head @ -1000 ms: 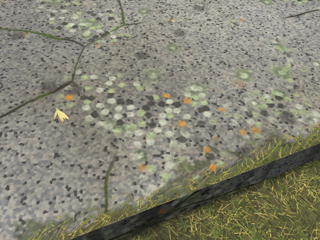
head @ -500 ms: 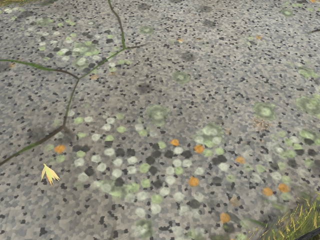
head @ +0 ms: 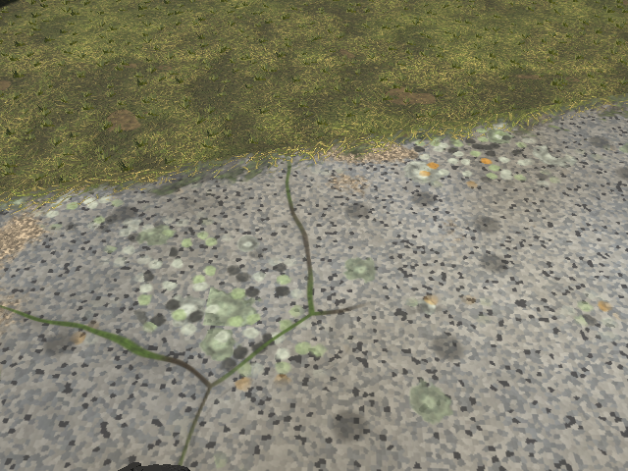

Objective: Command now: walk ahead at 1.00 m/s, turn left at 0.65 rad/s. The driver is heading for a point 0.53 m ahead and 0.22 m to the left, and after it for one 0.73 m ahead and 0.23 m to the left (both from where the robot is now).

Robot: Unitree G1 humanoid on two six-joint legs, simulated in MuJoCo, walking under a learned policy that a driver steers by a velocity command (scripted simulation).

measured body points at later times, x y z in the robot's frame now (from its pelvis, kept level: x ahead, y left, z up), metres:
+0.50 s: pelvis +0.43 +0.03 +0.03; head +0.44 +0.06 +0.47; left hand +0.26 +0.28 -0.10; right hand +0.77 -0.08 -0.01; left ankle +0.49 +0.18 -0.61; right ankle +0.39 -0.15 -0.70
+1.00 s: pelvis +0.74 +0.24 +0.04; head +0.76 +0.29 +0.48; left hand +0.72 +0.56 -0.06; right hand +0.99 +0.10 -0.07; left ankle +0.67 +0.26 -0.70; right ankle +0.99 +0.26 -0.65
